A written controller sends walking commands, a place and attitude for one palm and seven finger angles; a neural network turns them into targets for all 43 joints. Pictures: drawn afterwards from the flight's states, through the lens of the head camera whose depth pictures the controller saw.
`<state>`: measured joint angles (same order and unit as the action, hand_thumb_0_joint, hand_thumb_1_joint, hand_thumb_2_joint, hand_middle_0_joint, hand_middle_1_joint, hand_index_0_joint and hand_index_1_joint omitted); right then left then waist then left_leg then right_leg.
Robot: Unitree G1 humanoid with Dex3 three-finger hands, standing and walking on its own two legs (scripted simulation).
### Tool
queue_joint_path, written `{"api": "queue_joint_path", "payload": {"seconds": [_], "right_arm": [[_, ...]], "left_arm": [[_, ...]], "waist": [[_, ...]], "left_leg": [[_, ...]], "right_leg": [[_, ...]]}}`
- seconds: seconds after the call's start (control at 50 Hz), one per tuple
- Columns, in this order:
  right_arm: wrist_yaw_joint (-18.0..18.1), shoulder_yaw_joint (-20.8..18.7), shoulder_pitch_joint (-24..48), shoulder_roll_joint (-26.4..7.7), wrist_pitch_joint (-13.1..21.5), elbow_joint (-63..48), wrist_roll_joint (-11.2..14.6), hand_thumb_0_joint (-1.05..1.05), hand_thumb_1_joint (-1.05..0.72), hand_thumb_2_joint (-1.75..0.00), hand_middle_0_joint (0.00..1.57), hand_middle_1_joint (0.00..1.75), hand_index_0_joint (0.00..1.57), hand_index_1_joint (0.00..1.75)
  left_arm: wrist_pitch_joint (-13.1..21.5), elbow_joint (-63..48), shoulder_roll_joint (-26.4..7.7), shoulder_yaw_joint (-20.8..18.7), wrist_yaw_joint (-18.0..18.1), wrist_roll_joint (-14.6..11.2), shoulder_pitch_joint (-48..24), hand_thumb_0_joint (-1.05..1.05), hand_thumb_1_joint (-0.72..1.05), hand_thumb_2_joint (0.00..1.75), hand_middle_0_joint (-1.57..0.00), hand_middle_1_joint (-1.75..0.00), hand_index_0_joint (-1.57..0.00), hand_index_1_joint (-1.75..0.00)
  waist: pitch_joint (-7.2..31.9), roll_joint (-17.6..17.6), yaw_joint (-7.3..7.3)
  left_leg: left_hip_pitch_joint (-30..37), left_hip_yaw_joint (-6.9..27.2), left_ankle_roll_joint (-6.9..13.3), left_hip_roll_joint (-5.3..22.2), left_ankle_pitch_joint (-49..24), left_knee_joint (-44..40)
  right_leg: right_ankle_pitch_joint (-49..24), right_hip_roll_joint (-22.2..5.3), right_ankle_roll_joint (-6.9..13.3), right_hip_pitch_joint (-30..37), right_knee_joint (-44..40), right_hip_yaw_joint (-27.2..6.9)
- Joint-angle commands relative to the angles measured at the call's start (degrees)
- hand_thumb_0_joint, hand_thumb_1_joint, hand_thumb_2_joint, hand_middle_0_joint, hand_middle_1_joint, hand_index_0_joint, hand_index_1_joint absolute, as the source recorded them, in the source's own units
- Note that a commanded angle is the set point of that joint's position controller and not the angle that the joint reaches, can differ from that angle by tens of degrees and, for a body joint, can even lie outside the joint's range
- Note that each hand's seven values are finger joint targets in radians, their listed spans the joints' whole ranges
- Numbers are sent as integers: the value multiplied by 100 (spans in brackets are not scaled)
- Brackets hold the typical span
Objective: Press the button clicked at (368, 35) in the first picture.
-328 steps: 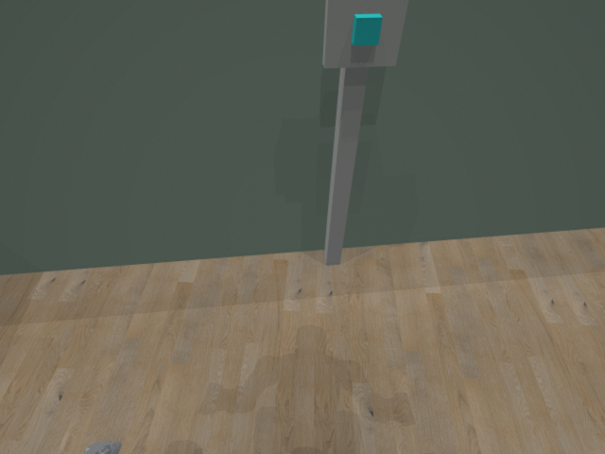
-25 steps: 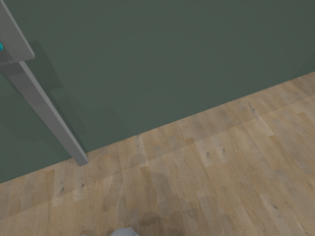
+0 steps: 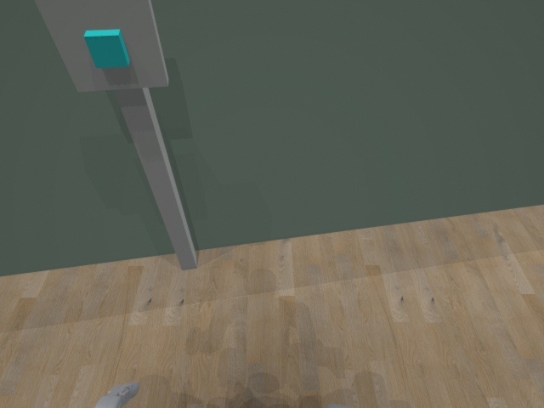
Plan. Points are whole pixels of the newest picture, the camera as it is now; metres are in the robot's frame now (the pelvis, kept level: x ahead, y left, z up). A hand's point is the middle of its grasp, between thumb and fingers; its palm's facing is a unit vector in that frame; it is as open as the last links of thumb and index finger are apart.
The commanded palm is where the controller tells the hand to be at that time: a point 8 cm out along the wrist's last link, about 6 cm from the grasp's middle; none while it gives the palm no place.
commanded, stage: turn to face it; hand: left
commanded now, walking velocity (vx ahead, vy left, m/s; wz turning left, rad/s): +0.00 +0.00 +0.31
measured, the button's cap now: (108, 48) +0.68 +0.34 +0.17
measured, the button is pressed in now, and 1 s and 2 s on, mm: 0 0 0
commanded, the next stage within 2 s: take the last steps up to it in 0.20 s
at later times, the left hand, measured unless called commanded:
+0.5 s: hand out of the picture -0.04 +0.16 -0.16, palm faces +0.27 -0.94 -0.23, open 7.4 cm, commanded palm none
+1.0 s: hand out of the picture +0.13 +0.24 -0.18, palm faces +0.19 -0.97 -0.16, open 7.4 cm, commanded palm none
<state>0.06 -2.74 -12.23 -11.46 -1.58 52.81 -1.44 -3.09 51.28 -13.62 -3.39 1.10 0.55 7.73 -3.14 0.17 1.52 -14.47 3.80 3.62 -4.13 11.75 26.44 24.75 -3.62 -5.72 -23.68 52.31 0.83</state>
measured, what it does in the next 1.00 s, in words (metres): walks ahead: right foot, then left foot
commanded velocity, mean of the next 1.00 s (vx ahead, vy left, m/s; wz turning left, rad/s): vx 0.20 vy -0.01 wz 0.07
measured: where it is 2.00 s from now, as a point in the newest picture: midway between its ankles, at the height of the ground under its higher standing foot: outside the picture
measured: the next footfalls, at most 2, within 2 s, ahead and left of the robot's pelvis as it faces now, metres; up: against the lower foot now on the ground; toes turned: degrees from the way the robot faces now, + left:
right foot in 0.14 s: +0.03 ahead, -0.14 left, +0.00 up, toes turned +1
left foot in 0.60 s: +0.00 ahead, +0.12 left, +0.00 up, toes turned +18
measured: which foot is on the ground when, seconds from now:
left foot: down 0.00-0.14, up 0.16-0.58, down 0.60-1.00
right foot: up 0.00-0.12, down 0.14-0.62, up 0.64-1.00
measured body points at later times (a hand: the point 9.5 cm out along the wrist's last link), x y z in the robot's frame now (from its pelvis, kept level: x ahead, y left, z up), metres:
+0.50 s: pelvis -0.01 -0.03 +0.00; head +0.01 -0.03 +0.45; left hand -0.06 +0.21 -0.14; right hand +0.09 -0.27 -0.15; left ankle -0.06 +0.11 -0.70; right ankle -0.01 -0.14 -0.74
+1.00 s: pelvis +0.10 +0.05 -0.01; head +0.12 +0.07 +0.44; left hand +0.12 +0.29 -0.16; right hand +0.05 -0.17 -0.15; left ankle -0.04 +0.10 -0.74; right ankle +0.24 -0.05 -0.69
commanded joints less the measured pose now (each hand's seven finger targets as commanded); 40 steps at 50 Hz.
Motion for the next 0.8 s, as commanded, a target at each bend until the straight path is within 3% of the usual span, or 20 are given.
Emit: {"api": "queue_joint_path", "payload": {"seconds": [0.0,0.06,0.08,0.1,0.12,0.14,0.18,0.24,0.3,0.44,0.5,0.54,0.56,0.58,0.6,0.62,0.64,0.68,0.72,0.78], "right_arm": [[63,-341,-153,-1198,46,-308,-19,0,-90,-90,20,30,20,30],[47,-322,-67,-1116,37,-312,26,0,-90,-90,20,30,20,30],[32,-302,-40,-988,45,-314,63,0,-90,-90,20,30,20,30],[-2,-264,-134,-688,61,-342,118,0,-90,-90,20,30,20,30],[-16,-228,-108,-501,50,-494,108,0,-90,-90,20,30,20,30],[19,-308,-112,-769,-68,-390,17,0,-90,-90,20,30,20,30],[-41,-328,-102,-710,-166,-152,16,0,-90,-90,20,30,20,30],[-82,-290,-290,-587,-172,28,13,0,-90,-90,20,30,20,30],[-63,-226,-34,-536,-158,43,15,0,-90,-90,20,30,20,30],[-177,-126,575,-387,26,-17,1,0,-90,-90,20,30,20,30],[-161,-51,322,-265,140,73,32,0,-90,-90,20,30,20,30],[-108,-28,-291,-231,234,328,35,0,-90,-90,20,30,20,30],[-50,-61,-688,-454,292,500,46,0,-90,-90,20,30,20,30],[5,-177,-1135,-912,317,637,0,0,-90,-90,20,30,20,30],[45,-241,-1625,-1305,293,725,-6,0,-90,-90,20,30,20,30],[95,-237,-1626,-1271,292,780,-13,0,-90,-90,20,30,20,30],[129,-162,-1453,-994,314,771,-7,0,-90,-90,20,30,20,30],[146,-28,-977,-641,401,667,23,0,-90,-90,20,30,20,30],[177,-12,-938,-443,509,696,54,0,-90,-90,20,30,20,30],[205,30,-1196,-432,579,813,82,0,-90,-90,20,30,20,30]], "left_arm": [[171,-503,-358,-84,38,-12,44,0,90,90,-20,-30,-20,-30],[241,-397,-412,-83,71,-38,484,0,90,90,-20,-30,-20,-30],[291,-340,-517,-101,93,-25,686,0,90,90,-20,-30,-20,-30],[359,-294,-868,-159,127,52,824,0,90,90,-20,-30,-20,-30],[373,-355,-1263,-216,127,102,767,0,90,90,-20,-30,-20,-30],[362,-396,-1148,-231,135,43,661,0,90,90,-20,-30,-20,-30],[340,-423,-813,-151,116,37,173,0,90,90,-20,-30,-20,-30],[389,-352,-576,-92,106,53,158,0,90,90,-20,-30,-20,-30],[416,-85,-625,-98,98,78,737,0,90,90,-20,-30,-20,-30],[519,536,-728,-107,5,148,1588,0,90,90,-20,-30,-20,-30],[523,706,-732,-104,-16,143,1577,0,90,90,-20,-30,-20,-30],[486,797,-646,-97,-19,86,1397,0,90,90,-20,-30,-20,-30],[462,793,-437,-38,-41,47,1343,0,90,90,-20,-30,-20,-30],[443,713,-89,42,-81,28,1328,0,90,90,-20,-30,-20,-30],[460,521,72,121,-92,68,1043,0,90,90,-20,-30,-20,-30],[406,439,-65,95,-56,113,632,0,90,90,-20,-30,-20,-30],[415,467,-125,61,-92,123,417,0,90,90,-20,-30,-20,-30],[434,743,-12,62,-191,115,723,0,90,90,-20,-30,-20,-30],[410,935,64,46,-208,103,1088,0,90,90,-20,-30,-20,-30],[349,906,92,50,-186,97,987,0,90,90,-20,-30,-20,-30]], "waist": [[594,-774,33],[733,-766,-181],[779,-423,-285],[851,539,-299],[596,1486,-289],[561,1306,-289],[6,738,-58],[-44,858,0],[58,954,-241],[-102,1030,-602],[59,1058,-481],[190,770,-151],[279,86,27],[258,-1287,246],[68,-1718,437],[-181,-1790,504],[-605,-1274,443],[-846,-640,91],[-513,-648,-103],[-445,-643,-148]], "left_leg": [[546,1771,697,1585,-2254,-507],[94,1707,453,1330,-2169,-164],[-314,1541,209,1111,-1590,116],[-1132,871,-186,577,-245,951],[-1773,33,-521,-85,1859,2077],[-1551,290,-510,167,2094,2996],[-1590,173,-541,333,1434,4001],[-1554,-47,-669,479,887,4133],[-1502,-203,-744,543,1059,3550],[-1305,-688,-584,714,1258,1892],[-633,-900,-464,618,1205,960],[701,-1173,-430,505,516,-226],[1618,-903,-377,704,539,-586],[2263,578,2,1851,1245,-947],[2197,1692,513,2764,1475,-1550],[1723,1879,660,2884,2005,-1780],[1338,1735,660,2728,1797,-1856],[1026,746,466,2274,517,-1803],[1211,41,358,1952,-907,-1667],[1394,-280,375,1927,-2312,-1517]], "right_leg": [[38,175,151,230,-875,2],[-849,245,218,1223,-2268,53],[-1390,67,259,1840,-3021,-63],[-1613,-986,552,2498,-3515,-1063],[-2408,-2237,1250,2288,-3668,-2150],[-2138,-2321,1564,1582,-3773,-2068],[-1611,-1651,1441,976,-3785,-1313],[-2005,-1280,1206,1052,-3652,-478],[-2231,-1365,1280,1483,-3610,-495],[-280,-1555,1335,1802,-4129,-789],[-490,-1430,1303,1719,-3929,-547],[-167,-1135,1042,1004,-3458,-120],[-8,-859,819,322,-2914,190],[308,-300,534,-775,-1701,717],[876,1,436,-1447,-511,898],[902,-142,488,-1599,323,457],[456,-265,521,-1768,798,240],[-439,-427,484,-1525,1028,182],[-922,-375,398,-1285,1078,270],[-1122,-326,331,-1437,1102,293]]}}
